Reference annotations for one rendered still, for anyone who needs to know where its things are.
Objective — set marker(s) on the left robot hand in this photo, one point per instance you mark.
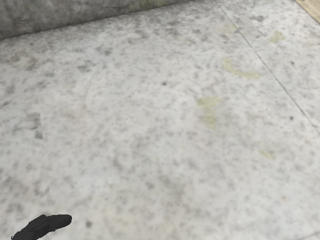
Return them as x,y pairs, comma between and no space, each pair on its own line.
42,225

